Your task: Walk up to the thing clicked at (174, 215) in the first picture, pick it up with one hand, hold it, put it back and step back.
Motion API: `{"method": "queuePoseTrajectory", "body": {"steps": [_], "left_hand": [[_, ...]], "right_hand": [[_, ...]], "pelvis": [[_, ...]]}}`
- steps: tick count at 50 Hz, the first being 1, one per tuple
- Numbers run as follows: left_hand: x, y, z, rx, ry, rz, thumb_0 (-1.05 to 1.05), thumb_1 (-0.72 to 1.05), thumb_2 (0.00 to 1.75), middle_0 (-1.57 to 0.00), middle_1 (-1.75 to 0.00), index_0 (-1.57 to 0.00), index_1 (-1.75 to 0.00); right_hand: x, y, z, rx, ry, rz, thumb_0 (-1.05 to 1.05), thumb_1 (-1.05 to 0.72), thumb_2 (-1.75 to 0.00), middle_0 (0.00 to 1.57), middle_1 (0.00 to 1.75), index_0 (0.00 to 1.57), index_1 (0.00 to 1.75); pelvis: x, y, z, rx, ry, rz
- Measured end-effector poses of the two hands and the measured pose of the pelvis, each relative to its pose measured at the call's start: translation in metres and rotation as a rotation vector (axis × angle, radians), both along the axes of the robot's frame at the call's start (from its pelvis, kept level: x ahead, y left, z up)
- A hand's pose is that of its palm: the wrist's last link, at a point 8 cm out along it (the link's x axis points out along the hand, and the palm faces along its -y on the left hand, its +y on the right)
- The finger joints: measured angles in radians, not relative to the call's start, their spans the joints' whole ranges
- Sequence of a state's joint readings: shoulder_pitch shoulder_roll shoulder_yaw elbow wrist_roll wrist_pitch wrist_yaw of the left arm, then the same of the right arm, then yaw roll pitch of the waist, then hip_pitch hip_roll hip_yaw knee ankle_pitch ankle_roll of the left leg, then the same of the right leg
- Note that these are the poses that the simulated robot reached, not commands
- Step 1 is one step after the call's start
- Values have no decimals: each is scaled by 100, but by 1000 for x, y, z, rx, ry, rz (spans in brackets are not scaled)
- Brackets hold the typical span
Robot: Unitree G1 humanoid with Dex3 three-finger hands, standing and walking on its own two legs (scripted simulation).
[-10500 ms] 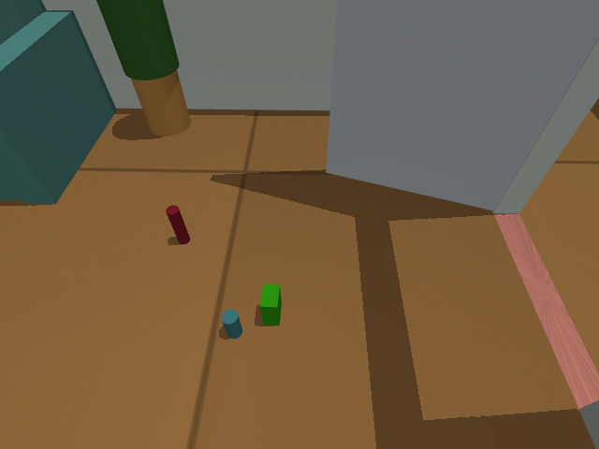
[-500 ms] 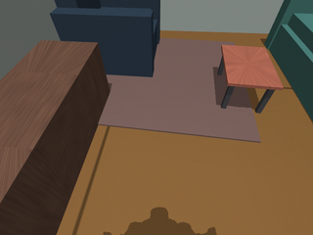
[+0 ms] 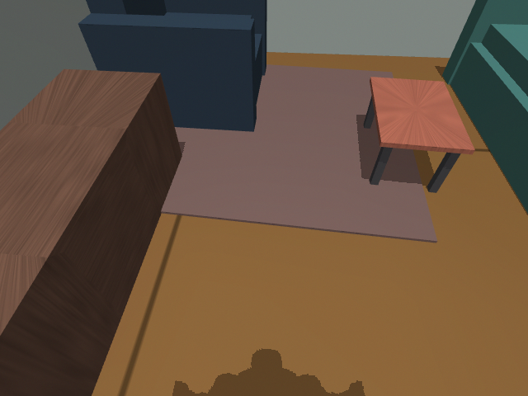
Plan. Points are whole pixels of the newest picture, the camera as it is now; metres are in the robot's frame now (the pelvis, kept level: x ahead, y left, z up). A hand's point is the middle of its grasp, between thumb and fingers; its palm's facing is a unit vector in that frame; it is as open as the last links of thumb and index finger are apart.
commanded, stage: stand
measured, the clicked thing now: out of the picture -0.23 -0.99 -0.68
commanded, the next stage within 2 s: walk up in 1.62 s
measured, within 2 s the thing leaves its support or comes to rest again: neither
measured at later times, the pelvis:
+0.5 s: pelvis +0.00 +0.00 +0.00, yaw +0 degrees
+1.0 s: pelvis +0.00 +0.01 +0.00, yaw +0 degrees
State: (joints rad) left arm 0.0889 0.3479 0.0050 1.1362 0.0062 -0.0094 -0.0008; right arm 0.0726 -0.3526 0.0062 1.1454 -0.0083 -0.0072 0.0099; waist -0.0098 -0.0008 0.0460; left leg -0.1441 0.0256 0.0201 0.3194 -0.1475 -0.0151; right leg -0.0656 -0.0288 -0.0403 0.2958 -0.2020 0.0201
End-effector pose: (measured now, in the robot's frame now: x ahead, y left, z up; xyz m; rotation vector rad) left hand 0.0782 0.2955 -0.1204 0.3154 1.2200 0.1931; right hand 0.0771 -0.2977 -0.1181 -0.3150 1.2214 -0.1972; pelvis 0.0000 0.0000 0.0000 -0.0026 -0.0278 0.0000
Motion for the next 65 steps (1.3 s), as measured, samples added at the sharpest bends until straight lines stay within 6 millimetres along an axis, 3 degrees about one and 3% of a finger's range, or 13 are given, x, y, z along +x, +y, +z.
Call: {"method": "queuePoseTrajectory", "body": {"steps": [42,65], "left_hand": [[-17,6,-2,1,30,10,1,90,89,-20,-30,-20,-30],[-15,9,-3,-1,35,2,1,90,89,-20,-30,-20,-30]], "right_hand": [[-10,5,-1,2,16,2,1,-90,-90,20,30,21,30],[-10,8,0,-3,23,3,1,-90,-90,20,30,21,30]], "pelvis": [[-2,4,0,2,-9,-1],[1,8,0,2,-2,-2]]}}
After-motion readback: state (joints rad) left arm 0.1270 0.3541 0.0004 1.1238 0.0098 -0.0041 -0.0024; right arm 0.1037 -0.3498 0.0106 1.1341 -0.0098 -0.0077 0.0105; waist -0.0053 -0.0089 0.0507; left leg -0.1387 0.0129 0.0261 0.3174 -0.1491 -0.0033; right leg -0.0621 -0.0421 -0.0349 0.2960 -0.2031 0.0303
